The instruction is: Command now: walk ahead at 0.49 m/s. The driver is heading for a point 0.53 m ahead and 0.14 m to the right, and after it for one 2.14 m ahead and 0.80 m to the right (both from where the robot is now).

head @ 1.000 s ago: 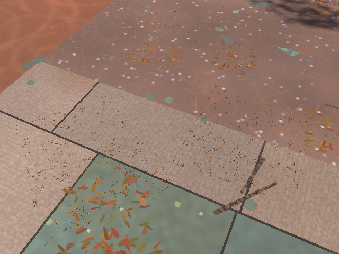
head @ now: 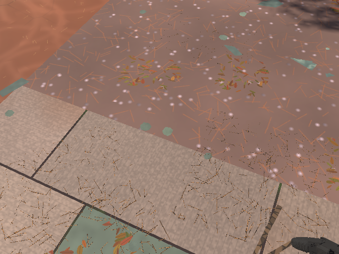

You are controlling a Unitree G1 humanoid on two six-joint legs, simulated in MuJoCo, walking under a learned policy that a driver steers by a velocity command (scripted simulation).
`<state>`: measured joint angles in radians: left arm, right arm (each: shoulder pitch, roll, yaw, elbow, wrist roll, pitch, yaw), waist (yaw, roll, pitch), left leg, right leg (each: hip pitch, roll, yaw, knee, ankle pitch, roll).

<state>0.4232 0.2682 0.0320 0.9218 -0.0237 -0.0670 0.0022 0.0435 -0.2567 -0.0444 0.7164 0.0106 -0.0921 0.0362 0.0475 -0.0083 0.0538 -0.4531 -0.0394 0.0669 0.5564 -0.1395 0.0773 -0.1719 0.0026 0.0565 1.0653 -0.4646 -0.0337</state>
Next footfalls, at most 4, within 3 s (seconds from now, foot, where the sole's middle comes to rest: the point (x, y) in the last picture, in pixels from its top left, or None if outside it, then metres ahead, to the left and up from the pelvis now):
0.44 right None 0.44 -0.15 -0.76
0.92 left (185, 202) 0.65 0.00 -0.76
1.34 right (241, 248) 0.47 -0.21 -0.76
1.72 left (186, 214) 0.60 0.00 -0.76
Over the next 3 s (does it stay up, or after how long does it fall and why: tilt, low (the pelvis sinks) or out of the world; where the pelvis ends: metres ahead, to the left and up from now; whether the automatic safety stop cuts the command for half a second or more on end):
stays up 0.50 -0.09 0.02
